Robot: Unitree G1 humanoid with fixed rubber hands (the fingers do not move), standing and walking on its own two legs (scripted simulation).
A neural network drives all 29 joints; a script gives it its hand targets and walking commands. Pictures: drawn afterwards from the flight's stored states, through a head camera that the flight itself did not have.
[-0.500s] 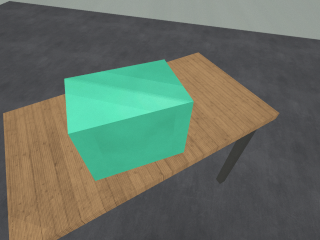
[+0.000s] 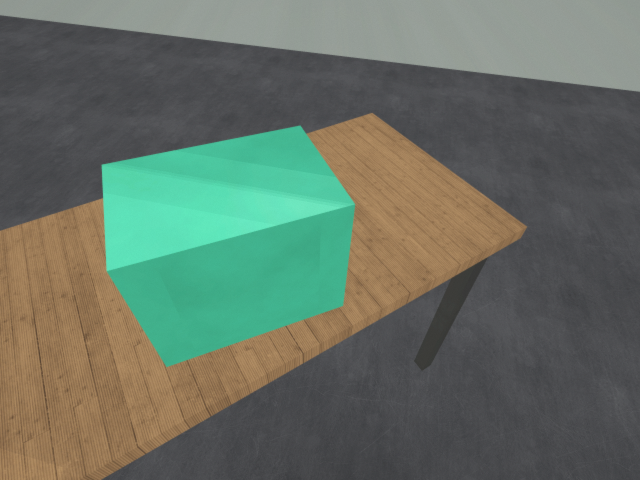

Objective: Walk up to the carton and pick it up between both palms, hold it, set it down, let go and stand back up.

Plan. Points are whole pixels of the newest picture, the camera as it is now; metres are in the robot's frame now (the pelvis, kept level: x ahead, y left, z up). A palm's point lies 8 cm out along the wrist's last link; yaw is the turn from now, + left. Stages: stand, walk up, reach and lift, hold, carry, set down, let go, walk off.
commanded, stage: walk up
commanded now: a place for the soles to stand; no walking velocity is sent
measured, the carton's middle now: (235, 242) +0.46 +0.12 +0.03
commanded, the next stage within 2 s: none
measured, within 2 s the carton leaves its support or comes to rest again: neither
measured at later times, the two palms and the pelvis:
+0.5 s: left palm out of the picture +0.02 +0.19 -0.13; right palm out of the picture +0.03 -0.29 -0.13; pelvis +0.02 -0.05 +0.01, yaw +10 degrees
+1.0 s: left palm out of the picture -0.03 +0.21 -0.14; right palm out of the picture +0.07 -0.28 -0.13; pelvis +0.01 -0.04 +0.00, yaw +17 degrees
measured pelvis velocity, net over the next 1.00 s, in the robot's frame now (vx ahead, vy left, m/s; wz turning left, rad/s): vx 0.01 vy -0.04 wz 0.30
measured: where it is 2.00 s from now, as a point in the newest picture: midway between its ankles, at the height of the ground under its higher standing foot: outside the picture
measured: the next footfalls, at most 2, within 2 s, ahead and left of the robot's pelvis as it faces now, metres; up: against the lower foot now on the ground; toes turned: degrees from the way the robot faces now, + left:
none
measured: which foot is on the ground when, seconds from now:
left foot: down 0.00-1.00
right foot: down 0.00-1.00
